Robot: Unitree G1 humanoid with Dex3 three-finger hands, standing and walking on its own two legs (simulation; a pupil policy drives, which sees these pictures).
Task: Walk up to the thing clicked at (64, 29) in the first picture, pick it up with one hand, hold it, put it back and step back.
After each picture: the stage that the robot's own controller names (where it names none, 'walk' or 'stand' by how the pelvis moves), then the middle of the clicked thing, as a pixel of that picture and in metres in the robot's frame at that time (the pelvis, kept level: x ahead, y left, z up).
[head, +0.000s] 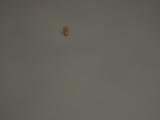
stand; (65, 31) +1.70 +0.26 -0.72
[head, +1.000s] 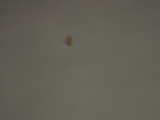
walk; (69, 40) +1.57 +0.32 -0.72
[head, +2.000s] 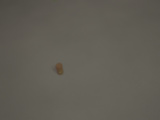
walk; (59, 69) +1.04 +0.33 -0.72
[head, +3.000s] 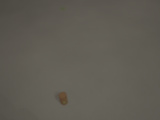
walk; (63, 98) +0.71 +0.24 -0.71
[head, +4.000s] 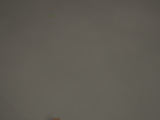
walk; out of the picture +0.49 +0.19 -0.70
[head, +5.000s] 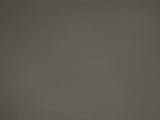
stand; out of the picture +0.43 +0.21 -0.72
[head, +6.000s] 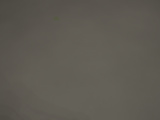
stand; out of the picture +0.40 +0.21 -0.72
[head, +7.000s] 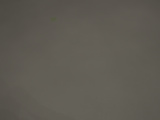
stand; out of the picture +0.42 +0.23 -0.72
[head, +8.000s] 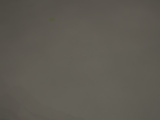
stand; out of the picture +0.40 +0.23 -0.73
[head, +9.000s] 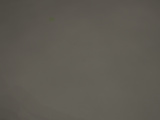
go down; out of the picture +0.40 +0.23 -0.73
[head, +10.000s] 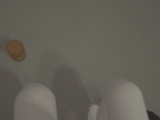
go down; (17, 51) +0.49 +0.24 -0.32
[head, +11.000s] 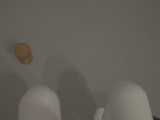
approach; (24, 54) +0.49 +0.24 -0.31
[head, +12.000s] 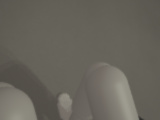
close in; out of the picture +0.48 +0.29 -0.23
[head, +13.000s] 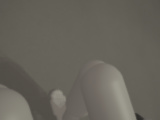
close; out of the picture +0.47 +0.29 -0.23
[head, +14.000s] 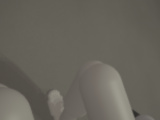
lift; out of the picture +0.44 +0.25 -0.24
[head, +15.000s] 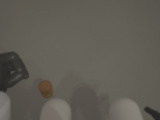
lift; (46, 89) +0.39 +0.21 -0.41
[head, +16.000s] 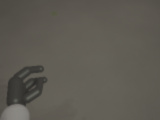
stand; out of the picture +0.33 +0.20 -0.67
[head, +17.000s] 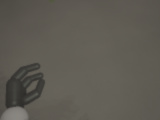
stand; out of the picture +0.34 +0.21 -0.67
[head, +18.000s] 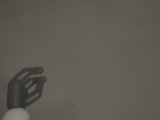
stand; out of the picture +0.34 +0.21 -0.67
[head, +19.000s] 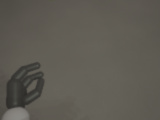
stand; out of the picture +0.34 +0.21 -0.66
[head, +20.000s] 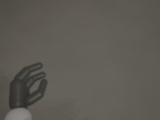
stand; out of the picture +0.33 +0.20 -0.66
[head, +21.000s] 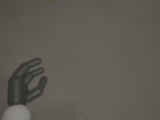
stand; out of the picture +0.34 +0.20 -0.65
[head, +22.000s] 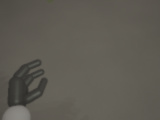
stand; out of the picture +0.34 +0.20 -0.64
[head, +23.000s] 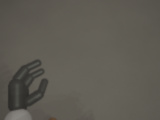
stand; out of the picture +0.35 +0.21 -0.61
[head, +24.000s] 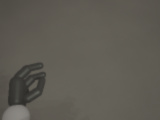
stand; out of the picture +0.34 +0.20 -0.65
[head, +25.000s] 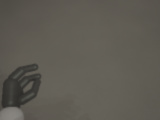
stand; out of the picture +0.34 +0.20 -0.65
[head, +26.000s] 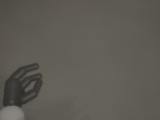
stand; out of the picture +0.33 +0.20 -0.65
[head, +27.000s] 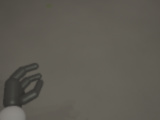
stand; out of the picture +0.33 +0.20 -0.65
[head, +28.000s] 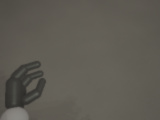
close; out of the picture +0.34 +0.20 -0.63
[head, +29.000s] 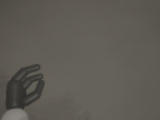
close; out of the picture +0.35 +0.21 -0.63
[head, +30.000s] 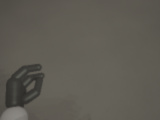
close; out of the picture +0.35 +0.20 -0.64
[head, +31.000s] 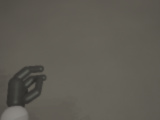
close; out of the picture +0.34 +0.20 -0.64
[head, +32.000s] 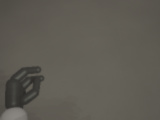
close; out of the picture +0.34 +0.21 -0.65
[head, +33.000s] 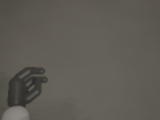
close; out of the picture +0.34 +0.20 -0.65
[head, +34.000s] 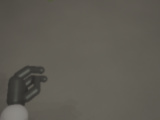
close; out of the picture +0.34 +0.20 -0.66
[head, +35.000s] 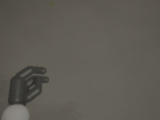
close; out of the picture +0.33 +0.20 -0.66
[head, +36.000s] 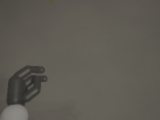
close; out of the picture +0.33 +0.20 -0.66
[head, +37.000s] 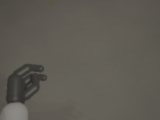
close; out of the picture +0.33 +0.21 -0.67
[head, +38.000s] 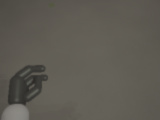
close; out of the picture +0.33 +0.20 -0.67
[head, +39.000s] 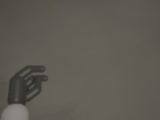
close; out of the picture +0.34 +0.20 -0.67
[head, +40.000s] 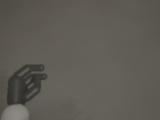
close; out of the picture +0.34 +0.20 -0.66
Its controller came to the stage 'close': yes
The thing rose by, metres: 0.05
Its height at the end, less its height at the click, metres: +0.00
